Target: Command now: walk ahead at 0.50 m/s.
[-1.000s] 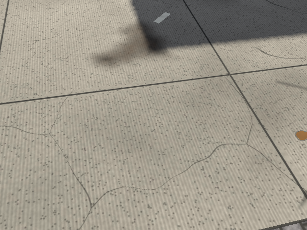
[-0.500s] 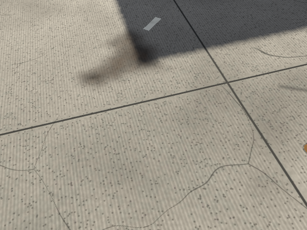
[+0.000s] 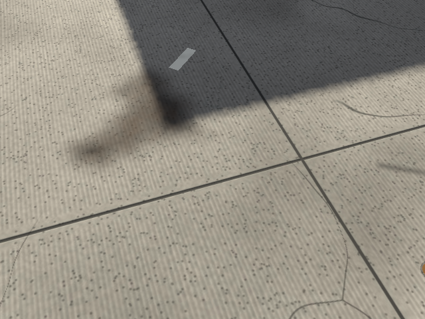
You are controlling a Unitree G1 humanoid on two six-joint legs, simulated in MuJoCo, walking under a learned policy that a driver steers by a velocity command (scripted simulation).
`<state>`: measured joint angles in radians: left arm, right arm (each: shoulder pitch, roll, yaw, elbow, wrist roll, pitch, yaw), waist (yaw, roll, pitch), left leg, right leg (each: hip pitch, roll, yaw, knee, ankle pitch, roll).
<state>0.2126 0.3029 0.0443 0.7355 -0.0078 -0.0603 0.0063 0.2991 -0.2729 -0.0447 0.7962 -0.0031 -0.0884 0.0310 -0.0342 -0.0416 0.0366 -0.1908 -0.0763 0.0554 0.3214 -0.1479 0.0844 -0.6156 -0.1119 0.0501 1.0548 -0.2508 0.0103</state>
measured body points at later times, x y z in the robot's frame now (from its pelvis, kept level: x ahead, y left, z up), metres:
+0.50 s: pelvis +0.28 -0.06 +0.00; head +0.30 -0.07 +0.45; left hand +0.32 +0.23 -0.11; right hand +0.43 -0.32 -0.12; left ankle +0.29 +0.10 -0.66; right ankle +0.30 -0.16 -0.74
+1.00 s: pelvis +0.52 +0.07 +0.00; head +0.55 +0.10 +0.45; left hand +0.56 +0.39 -0.10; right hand +0.73 -0.14 -0.10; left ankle +0.52 +0.13 -0.74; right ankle +0.63 -0.08 -0.66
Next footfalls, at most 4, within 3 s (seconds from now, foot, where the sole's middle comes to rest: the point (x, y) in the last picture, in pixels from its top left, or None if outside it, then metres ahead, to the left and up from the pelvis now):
0.28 right None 0.34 -0.16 -0.78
0.80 left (163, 296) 0.55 0.15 -0.78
1.28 right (176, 202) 0.90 0.12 -0.78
1.78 left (73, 204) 0.90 0.50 -0.78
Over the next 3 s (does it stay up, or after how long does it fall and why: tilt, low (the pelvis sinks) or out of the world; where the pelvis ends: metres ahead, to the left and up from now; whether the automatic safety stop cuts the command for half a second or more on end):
stays up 1.40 0.75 0.00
